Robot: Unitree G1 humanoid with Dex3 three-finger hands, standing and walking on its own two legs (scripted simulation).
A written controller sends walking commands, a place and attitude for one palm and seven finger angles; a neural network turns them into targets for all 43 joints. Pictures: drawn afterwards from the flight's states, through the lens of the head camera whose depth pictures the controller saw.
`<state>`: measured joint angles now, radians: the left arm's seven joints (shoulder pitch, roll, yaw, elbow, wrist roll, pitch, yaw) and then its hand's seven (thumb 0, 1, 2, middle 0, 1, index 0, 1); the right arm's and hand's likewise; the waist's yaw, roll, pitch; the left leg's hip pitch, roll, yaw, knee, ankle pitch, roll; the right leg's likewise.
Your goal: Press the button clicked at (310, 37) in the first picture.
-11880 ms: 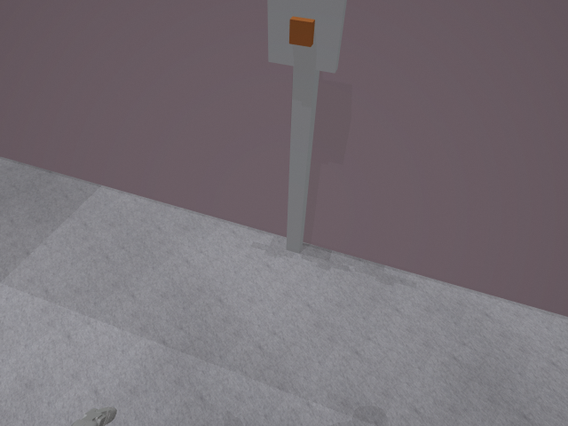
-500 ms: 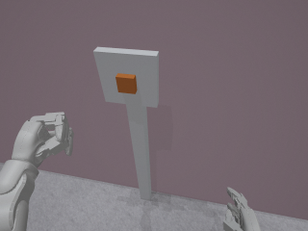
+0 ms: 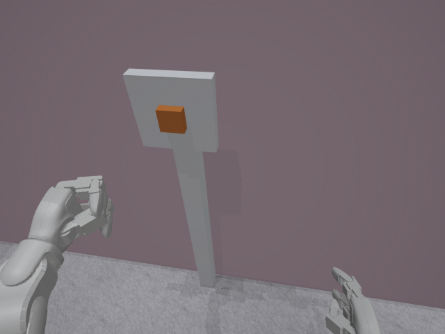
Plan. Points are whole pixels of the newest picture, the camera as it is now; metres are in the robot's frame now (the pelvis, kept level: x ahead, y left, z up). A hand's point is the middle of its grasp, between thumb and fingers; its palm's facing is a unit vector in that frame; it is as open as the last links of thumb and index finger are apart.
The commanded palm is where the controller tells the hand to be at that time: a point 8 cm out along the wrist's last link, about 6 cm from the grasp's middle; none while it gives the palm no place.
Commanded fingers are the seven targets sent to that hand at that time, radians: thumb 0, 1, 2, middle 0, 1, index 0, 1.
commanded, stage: aim a knuckle at the button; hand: left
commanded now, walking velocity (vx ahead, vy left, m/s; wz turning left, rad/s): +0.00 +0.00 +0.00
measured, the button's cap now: (172, 118) +0.49 +0.16 +0.17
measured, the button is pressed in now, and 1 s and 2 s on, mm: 0 0 0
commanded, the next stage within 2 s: none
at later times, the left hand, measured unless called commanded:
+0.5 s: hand (134, 186) +0.30 +0.19 +0.15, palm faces +0.00 -1.00 -0.05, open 3.1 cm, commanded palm +0.28 +0.23 +0.15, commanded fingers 0.00 0.90 0.90 -1.30 -1.50 -1.30 -1.50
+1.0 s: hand (165, 166) +0.36 +0.15 +0.14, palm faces -0.05 -1.00 -0.03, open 3.1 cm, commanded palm +0.34 +0.20 +0.14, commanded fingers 0.00 0.90 0.90 -1.30 -1.50 -1.30 -1.50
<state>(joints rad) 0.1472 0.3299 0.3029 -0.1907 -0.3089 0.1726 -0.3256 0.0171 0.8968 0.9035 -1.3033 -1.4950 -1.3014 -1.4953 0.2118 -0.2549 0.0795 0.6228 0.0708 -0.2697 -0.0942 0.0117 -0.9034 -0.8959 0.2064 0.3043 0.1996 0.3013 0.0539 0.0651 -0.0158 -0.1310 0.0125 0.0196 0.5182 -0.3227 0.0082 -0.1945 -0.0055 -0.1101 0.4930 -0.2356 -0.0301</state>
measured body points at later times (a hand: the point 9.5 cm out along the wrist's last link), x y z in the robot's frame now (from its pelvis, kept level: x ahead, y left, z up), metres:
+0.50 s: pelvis +0.00 +0.00 +0.00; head -0.02 -0.02 +0.45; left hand +0.30 +0.24 +0.15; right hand +0.18 -0.23 -0.07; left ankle -0.02 +0.11 -0.74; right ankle +0.02 -0.10 -0.74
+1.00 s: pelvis +0.01 +0.01 +0.00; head +0.00 -0.01 +0.45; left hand +0.36 +0.21 +0.15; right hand +0.17 -0.23 -0.09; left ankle -0.02 +0.11 -0.74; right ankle +0.02 -0.10 -0.74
